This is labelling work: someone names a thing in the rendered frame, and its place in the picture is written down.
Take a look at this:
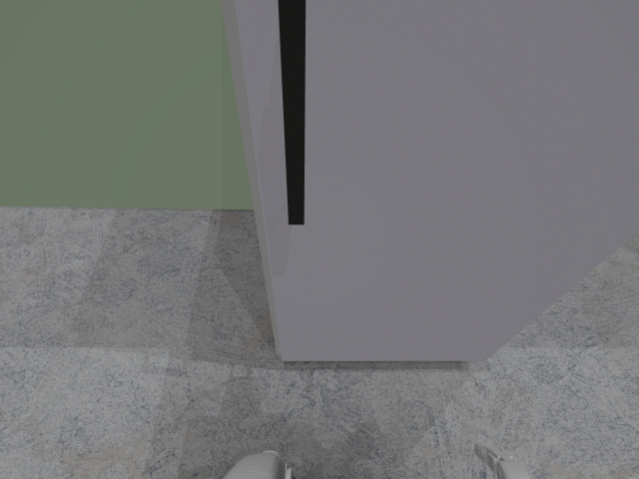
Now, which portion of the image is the robot right hand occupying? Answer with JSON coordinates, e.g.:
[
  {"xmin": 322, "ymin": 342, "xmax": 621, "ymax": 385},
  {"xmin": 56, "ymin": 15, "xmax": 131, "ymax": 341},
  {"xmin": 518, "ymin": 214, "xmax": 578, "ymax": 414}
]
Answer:
[{"xmin": 473, "ymin": 442, "xmax": 531, "ymax": 479}]

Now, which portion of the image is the left robot thigh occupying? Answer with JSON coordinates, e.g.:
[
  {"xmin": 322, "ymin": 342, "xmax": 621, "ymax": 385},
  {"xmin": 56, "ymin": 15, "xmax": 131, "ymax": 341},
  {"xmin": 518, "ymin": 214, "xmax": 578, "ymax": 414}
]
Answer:
[{"xmin": 224, "ymin": 453, "xmax": 294, "ymax": 479}]

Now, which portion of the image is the handle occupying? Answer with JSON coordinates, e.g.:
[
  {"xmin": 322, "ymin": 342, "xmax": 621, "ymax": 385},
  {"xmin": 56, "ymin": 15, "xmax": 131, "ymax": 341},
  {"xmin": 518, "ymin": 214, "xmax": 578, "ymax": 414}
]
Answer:
[{"xmin": 279, "ymin": 0, "xmax": 306, "ymax": 225}]

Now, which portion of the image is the robot left shin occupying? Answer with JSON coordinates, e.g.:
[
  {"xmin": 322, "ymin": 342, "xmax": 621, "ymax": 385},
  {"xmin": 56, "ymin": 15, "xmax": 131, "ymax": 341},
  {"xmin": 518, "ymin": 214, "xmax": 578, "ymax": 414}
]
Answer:
[{"xmin": 263, "ymin": 451, "xmax": 283, "ymax": 460}]

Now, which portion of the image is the fridge door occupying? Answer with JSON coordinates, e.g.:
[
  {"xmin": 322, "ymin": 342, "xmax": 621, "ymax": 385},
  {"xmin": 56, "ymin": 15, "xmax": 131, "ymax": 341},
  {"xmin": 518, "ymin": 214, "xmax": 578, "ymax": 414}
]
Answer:
[{"xmin": 235, "ymin": 0, "xmax": 639, "ymax": 361}]

